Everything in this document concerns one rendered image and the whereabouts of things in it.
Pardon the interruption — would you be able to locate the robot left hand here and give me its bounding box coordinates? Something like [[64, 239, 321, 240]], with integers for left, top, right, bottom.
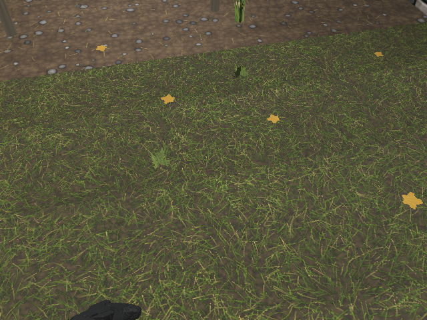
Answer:
[[70, 300, 141, 320]]

